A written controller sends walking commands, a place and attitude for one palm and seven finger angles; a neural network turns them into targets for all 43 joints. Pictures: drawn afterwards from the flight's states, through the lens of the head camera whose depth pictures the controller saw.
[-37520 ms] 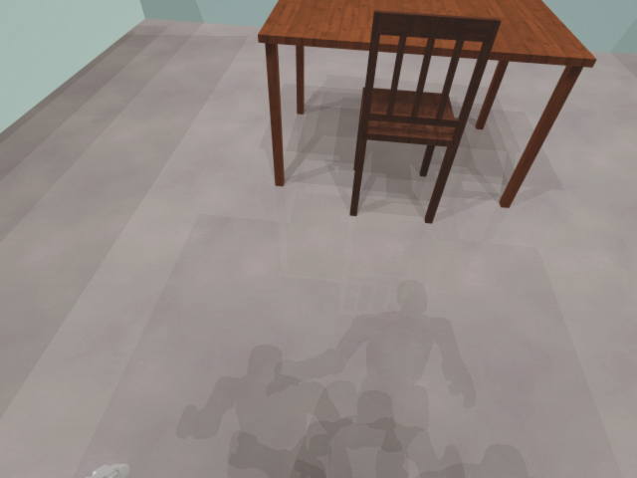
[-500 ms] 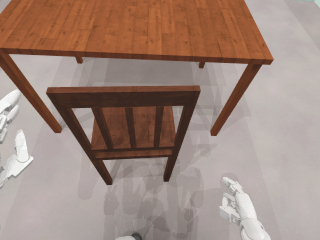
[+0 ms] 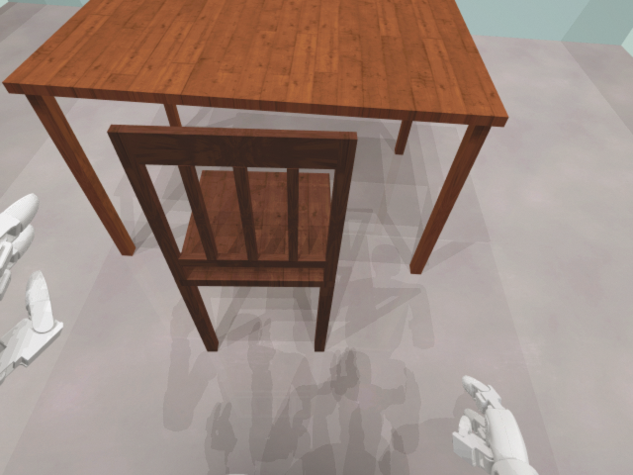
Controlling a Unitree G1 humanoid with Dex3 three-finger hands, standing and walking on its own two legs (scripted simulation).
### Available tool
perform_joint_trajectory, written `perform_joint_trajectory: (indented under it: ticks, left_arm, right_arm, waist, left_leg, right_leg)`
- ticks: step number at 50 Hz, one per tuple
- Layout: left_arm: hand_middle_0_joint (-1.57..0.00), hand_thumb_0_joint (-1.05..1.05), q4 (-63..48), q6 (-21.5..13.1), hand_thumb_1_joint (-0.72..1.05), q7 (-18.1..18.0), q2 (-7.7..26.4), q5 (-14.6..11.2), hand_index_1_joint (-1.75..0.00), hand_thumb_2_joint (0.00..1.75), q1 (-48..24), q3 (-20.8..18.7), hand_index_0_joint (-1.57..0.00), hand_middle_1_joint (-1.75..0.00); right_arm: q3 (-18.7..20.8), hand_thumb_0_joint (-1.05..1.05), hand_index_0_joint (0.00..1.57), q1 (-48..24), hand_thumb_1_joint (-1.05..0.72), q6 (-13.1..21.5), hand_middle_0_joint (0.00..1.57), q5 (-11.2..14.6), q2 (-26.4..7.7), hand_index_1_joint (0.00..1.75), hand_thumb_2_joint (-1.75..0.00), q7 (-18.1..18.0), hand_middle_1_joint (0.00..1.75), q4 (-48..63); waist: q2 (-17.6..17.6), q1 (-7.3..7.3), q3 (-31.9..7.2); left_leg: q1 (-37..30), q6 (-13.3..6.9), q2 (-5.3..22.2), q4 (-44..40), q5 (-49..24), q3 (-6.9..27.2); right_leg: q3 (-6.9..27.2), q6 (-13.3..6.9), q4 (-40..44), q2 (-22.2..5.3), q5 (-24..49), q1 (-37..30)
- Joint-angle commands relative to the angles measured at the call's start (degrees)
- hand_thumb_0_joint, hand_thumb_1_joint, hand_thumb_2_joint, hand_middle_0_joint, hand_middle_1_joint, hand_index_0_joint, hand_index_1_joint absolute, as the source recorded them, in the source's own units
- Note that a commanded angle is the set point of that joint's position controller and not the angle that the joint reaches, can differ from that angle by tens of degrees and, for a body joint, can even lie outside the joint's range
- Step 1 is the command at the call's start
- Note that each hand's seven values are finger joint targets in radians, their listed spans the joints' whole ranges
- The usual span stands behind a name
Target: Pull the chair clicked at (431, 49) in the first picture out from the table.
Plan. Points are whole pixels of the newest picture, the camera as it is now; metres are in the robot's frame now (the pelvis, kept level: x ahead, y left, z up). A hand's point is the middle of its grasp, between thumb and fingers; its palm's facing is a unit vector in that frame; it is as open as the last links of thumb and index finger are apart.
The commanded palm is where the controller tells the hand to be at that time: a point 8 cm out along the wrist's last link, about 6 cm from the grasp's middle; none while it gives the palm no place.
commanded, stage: stop stepping back and stand still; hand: left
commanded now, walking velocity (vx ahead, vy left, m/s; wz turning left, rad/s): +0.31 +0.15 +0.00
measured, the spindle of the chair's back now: (247, 216) +0.57 +0.17 -0.10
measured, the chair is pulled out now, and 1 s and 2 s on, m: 0.18 0.18 0.18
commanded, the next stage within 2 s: let the arm hang, fingers relaxed in 0.76 s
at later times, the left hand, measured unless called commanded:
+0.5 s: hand out of the picture +0.05 +0.25 +0.18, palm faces +0.57 -0.67 -0.49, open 7.4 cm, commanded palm +0.01 +0.29 +0.19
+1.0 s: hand out of the picture +0.06 +0.27 +0.01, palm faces +0.34 -0.81 -0.47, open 7.4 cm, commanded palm none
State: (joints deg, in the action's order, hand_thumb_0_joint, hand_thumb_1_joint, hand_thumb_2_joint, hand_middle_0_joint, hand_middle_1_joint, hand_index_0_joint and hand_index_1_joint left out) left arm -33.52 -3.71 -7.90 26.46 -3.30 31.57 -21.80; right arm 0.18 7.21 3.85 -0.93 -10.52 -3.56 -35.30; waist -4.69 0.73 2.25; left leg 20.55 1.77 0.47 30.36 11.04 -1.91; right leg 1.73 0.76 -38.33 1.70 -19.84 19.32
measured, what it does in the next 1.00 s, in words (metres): steps on the spot: left foot, then left foot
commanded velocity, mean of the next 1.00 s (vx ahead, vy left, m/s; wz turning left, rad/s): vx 0.12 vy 0.03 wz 0.00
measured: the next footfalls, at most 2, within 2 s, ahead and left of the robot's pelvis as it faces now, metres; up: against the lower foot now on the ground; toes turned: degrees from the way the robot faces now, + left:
left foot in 0.32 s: -0.10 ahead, +0.11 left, +0.00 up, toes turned +8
left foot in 0.76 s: -0.06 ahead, +0.12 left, +0.00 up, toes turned +12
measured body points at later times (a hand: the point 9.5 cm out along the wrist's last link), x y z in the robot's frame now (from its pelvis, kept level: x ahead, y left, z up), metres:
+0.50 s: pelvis -0.09 -0.03 +0.00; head -0.14 -0.04 +0.45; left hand +0.02 +0.29 +0.21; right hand +0.07 -0.26 -0.09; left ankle -0.14 +0.11 -0.73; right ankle -0.04 -0.08 -0.73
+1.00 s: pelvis -0.10 -0.02 +0.00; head -0.12 -0.06 +0.44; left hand +0.04 +0.31 +0.04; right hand +0.09 -0.25 -0.13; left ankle -0.08 +0.10 -0.72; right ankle -0.04 -0.07 -0.73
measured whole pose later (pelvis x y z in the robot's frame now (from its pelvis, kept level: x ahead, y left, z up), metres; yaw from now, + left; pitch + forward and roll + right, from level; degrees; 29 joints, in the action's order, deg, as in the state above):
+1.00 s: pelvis -0.10 -0.02 +0.00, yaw +12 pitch -2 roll +0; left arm 14.5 -0.3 -1.2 19.3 2.3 15.1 -9.1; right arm 1.6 11.6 2.2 -1.4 -16.8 -0.3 -46.0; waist 4.7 -0.7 -2.8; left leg 19.6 -0.9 -0.3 37.5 17.1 -0.5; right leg -7.3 -5.4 -35.9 1.5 -15.9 18.7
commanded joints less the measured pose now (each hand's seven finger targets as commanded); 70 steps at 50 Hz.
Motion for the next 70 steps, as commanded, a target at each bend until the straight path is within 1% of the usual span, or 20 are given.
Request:
perform_joint_trajectory:
  ticks: [1,2,3,6,12,17,18,20,23,24,26,29,35,39,42,43,49,52,56,70]
  left_arm:
    - [-0.2,0.0,-15.1,-6.3,0.9,-1.9,15.1,0.2,-0.3,0.9,0.5,-14.2,-0.2,-0.3]
    - [-0.2,0.0,-14.1,-5.6,0.9,-2.3,14.0,-0.1,-0.3,0.9,1.6,-14.0,-0.2,-0.3]
    - [-0.2,0.0,-12.4,-5.1,0.9,-2.5,11.5,0.5,-0.3,0.9,2.1,-12.3,-0.2,-0.3]
    - [-0.2,0.0,-1.6,-4.4,0.9,-2.8,7.9,0.7,-0.3,0.9,2.6,-11.0,-0.2,-0.3]
    - [-0.2,0.0,2.6,-4.9,0.9,-3.3,5.9,1.0,-0.3,0.9,-5.2,-4.6,-0.2,-0.3]
    - [-0.2,0.0,-12.4,-7.8,0.9,-3.8,9.2,2.9,-0.3,0.9,-7.0,-6.1,-0.2,-0.3]
    - [-0.2,0.0,-14.1,-7.8,0.9,-3.9,10.5,3.1,-0.3,0.9,-4.9,-8.1,-0.2,-0.3]
    - [-0.2,0.0,-11.8,-7.6,0.9,-3.9,10.0,2.9,-0.3,0.9,-2.7,-9.3,-0.2,-0.3]
    - [-0.2,0.0,-3.8,-8.0,0.9,-4.0,9.4,3.2,-0.3,0.9,-9.5,-9.3,-0.2,-0.3]
    - [-0.2,0.0,-0.9,-8.2,0.9,-3.9,10.4,3.2,-0.3,0.9,-12.0,-9.6,-0.2,-0.3]
    - [-0.2,0.0,3.4,-7.4,0.9,-2.7,8.5,2.1,-0.3,0.9,-13.5,-7.7,-0.2,-0.3]
    - [-0.2,0.0,3.3,-8.8,0.9,-1.2,5.1,1.8,-0.3,0.9,-11.1,-4.6,-0.2,-0.3]
    - [-0.2,0.0,-4.5,-8.8,0.9,-2.0,7.0,1.0,-0.3,0.9,-5.4,-6.0,-0.2,-0.3]
    - [-0.2,0.0,-11.1,-10.2,0.9,-3.1,9.5,1.6,-0.3,0.9,-8.9,-8.4,-0.2,-0.3]
    - [-0.2,0.0,-9.0,-9.7,0.9,-2.9,9.6,2.0,-0.3,0.9,-8.2,-10.2,-0.2,-0.3]
    - [-0.2,0.0,40.7,-1.4,0.9,6.0,-4.6,6.8,-0.3,0.9,-8.3,15.9,-0.2,-0.3]
    - [-0.2,0.0,52.9,3.1,0.9,7.3,-3.9,5.7,-0.3,0.9,-17.9,15.4,-0.2,-0.3]
    - [-0.2,0.0,62.1,3.5,0.9,6.7,-4.1,5.6,-0.3,0.9,-19.4,16.3,-0.2,-0.3]
    - [-0.2,0.0,72.1,4.0,0.9,6.5,-6.8,4.3,-0.3,0.9,-18.6,18.7,-0.2,-0.3]
    - [-0.2,0.0,92.9,3.0,0.9,6.0,-10.5,3.6,-0.3,0.9,-16.5,19.9,-0.2,-0.3]
  right_arm:
    - [3.7,0.0,0.2,-4.1,-0.9,2.4,0.2,0.8,-8.6,0.3,-0.9,-0.2,0.3,9.6]
    - [4.1,0.0,0.2,-2.5,-0.9,1.9,0.2,1.2,-8.0,0.3,-0.9,-0.4,0.3,9.2]
    - [4.4,0.0,0.2,-0.7,-0.9,1.4,0.2,1.3,-8.3,0.3,-0.9,-0.4,0.3,8.0]
    - [3.4,0.0,0.2,0.3,-0.9,-0.2,0.2,1.7,-7.0,0.3,-0.9,-1.0,0.3,7.4]
    - [2.7,0.0,0.2,1.8,-0.9,0.5,0.2,1.7,-9.5,0.3,-0.9,-2.4,0.3,7.5]
    - [2.8,0.0,0.2,2.5,-0.9,2.2,0.2,0.8,-11.2,0.3,-0.9,-1.1,0.3,9.6]
    - [3.2,0.0,0.2,2.4,-0.9,3.0,0.2,0.7,-10.8,0.3,-0.9,-0.9,0.3,9.8]
    - [2.1,0.0,0.2,0.0,-0.9,4.3,0.2,0.6,-8.4,0.3,-0.9,-0.9,0.3,8.4]
    - [1.8,0.0,0.2,-0.5,-0.9,5.0,0.2,0.7,-9.7,0.3,-0.9,-1.3,0.3,6.8]
    - [2.2,0.0,0.2,-1.0,-0.9,5.2,0.2,0.4,-9.8,0.3,-0.9,-1.7,0.3,6.5]
    - [3.7,0.0,0.2,0.8,-0.9,4.6,0.2,0.9,-10.1,0.3,-0.9,-1.2,0.3,6.3]
    - [3.1,0.0,0.2,3.6,-0.9,3.9,0.2,1.0,-9.5,0.3,-0.9,-0.3,0.3,5.3]
    - [1.3,0.0,0.2,2.1,-0.9,4.0,0.2,0.7,-7.5,0.3,-0.9,-1.2,0.3,7.4]
    - [1.5,0.0,0.2,1.1,-0.9,4.8,0.2,0.4,-9.3,0.3,-0.9,-1.4,0.3,8.7]
    - [1.7,0.0,0.2,-0.6,-0.9,5.9,0.2,1.1,-8.2,0.3,-0.9,-1.3,0.3,8.4]
    - [5.3,0.0,0.2,-1.3,-0.9,7.3,0.2,-0.4,-19.3,0.3,-0.9,3.4,0.3,-6.1]
    - [4.1,0.0,0.2,8.3,-0.9,-2.1,0.2,-0.5,-12.3,0.3,-0.9,3.2,0.3,-7.4]
    - [3.9,0.0,0.2,7.6,-0.9,-4.0,0.2,-1.0,-11.3,0.3,-0.9,3.1,0.3,-8.3]
    - [1.2,0.0,0.2,4.5,-0.9,-3.9,0.2,-1.7,-9.6,0.3,-0.9,2.8,0.3,-11.7]
    - [1.1,0.0,0.2,13.9,-0.9,-4.6,0.2,-0.6,-4.9,0.3,-0.9,1.6,0.3,-24.4]
  waist:
    - [-5.4,0.35,-9.7]
    - [-7.4,1.15,-9.8]
    - [-3.7,0.06,-9.6]
    - [1.0,-2.45,-9.5]
    - [-5.4,-1.8,-4.3]
    - [15.3,-0.8,-7.7]
    - [15.9,-0.3,-11.1]
    - [21.5,-0.26,-1.9]
    - [14.5,-0.27,6.0]
    - [4.5,-0.28,8.1]
    - [-13.6,-0.3,2.4]
    - [2.7,-1.34,-1.0]
    - [-1.5,-0.78,-2.7]
    - [19.1,-0.34,-0.5]
    - [16.5,0.83,-1.1]
    - [10.8,-3.29,3.0]
    - [-16.6,-3.25,-2.3]
    - [-9.0,-2.95,-1.2]
    - [15.9,0.15,-1.1]
    - [5.1,-1.82,0.5]
  left_leg:
    - [6.3,-1.2,-1.4,13.2,14.7,0.5]
    - [4.3,-0.8,-4.1,27.6,18.2,2.7]
    - [3.3,-1.1,-2.9,32.1,14.2,6.0]
    - [3.4,-0.4,-0.6,27.0,9.3,3.2]
    - [-10.0,-4.5,-1.9,-2.7,15.6,-1.8]
    - [-8.4,-10.6,11.1,-16.0,16.8,15.3]
    - [-8.7,-10.1,11.1,-13.0,8.2,12.9]
    - [5.0,-10.0,10.7,-21.9,31.1,13.5]
    - [11.3,-7.6,8.5,-13.3,29.8,9.2]
    - [11.7,-5.8,4.4,-4.2,26.2,6.2]
    - [10.7,-2.9,-1.3,23.5,18.7,0.4]
    - [6.6,-2.9,0.8,25.4,12.6,2.4]
    - [-11.9,-3.7,-0.7,-0.4,10.2,-3.3]
    - [-5.2,-8.1,10.5,-17.6,22.5,14.2]
    - [1.6,-6.1,8.9,-17.0,21.6,10.1]
    - [7.2,-6.3,7.4,-4.0,4.9,10.7]
    - [-1.9,-4.0,0.0,13.5,11.1,3.0]
    - [-1.1,-4.5,0.2,9.4,11.6,3.4]
    - [-0.8,-6.4,7.1,-8.6,-5.4,11.6]
    - [-7.3,-4.1,4.6,-12.5,3.6,6.3]
  right_leg:
    - [22.5,-3.3,23.9,-16.4,14.0,-4.7]
    - [29.5,-5.6,30.1,-22.7,11.6,0.6]
    - [24.0,-2.9,30.1,-20.7,7.7,1.1]
    - [12.8,-3.0,25.6,-15.3,5.6,-2.2]
    - [9.2,-0.6,30.4,-13.3,-14.1,-0.5]
    - [-1.5,2.3,3.9,-1.9,1.8,-5.2]
    - [-3.1,2.9,-1.4,0.0,2.9,-6.9]
    - [-3.9,0.6,-7.7,0.4,-2.6,-6.2]
    - [-1.8,-1.1,9.2,-1.1,-1.1,-12.5]
    - [6.2,-3.1,17.1,-3.7,-7.7,-10.2]
    - [33.1,-10.4,32.3,-20.0,-26.2,-5.8]
    - [22.9,-7.1,29.4,-17.7,-16.3,-4.4]
    - [8.4,-4.6,28.7,-12.3,-16.9,1.8]
    - [2.6,-0.8,11.2,-2.9,-3.2,-2.3]
    - [0.6,-0.5,9.9,-1.3,2.0,-10.4]
    - [-1.0,-2.1,5.3,-5.7,9.7,-2.1]
    - [7.8,-8.2,20.8,-15.0,4.7,3.2]
    - [8.2,-9.8,17.6,-15.5,17.7,-2.3]
    - [1.8,-1.9,12.6,-6.0,9.1,-7.4]
    - [3.3,-3.8,24.5,-7.5,3.6,-8.0]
